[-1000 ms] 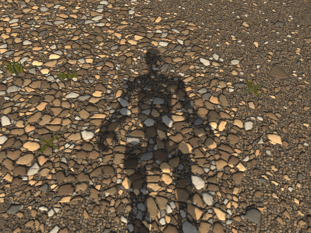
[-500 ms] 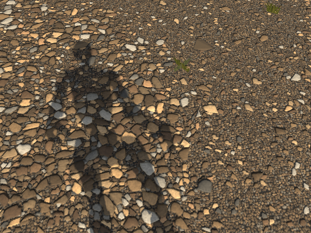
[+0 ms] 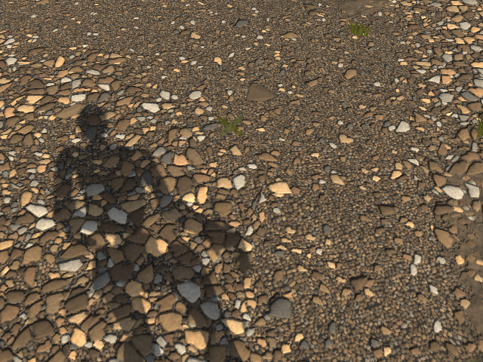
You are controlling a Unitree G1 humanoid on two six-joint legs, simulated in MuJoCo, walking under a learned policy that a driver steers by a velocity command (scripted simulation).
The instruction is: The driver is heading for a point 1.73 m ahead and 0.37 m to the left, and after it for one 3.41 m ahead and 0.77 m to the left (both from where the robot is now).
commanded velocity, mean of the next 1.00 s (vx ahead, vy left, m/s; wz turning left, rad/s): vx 0.31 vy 0.00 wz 0.35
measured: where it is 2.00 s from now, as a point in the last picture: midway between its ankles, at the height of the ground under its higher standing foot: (191, 265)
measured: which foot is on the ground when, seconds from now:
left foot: up 0.00-0.04, down 0.06-0.36, up 0.38-0.84, down 0.86-1.00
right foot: down 0.00-0.10, up 0.12-0.34, down 0.36-0.86, up 0.88-1.00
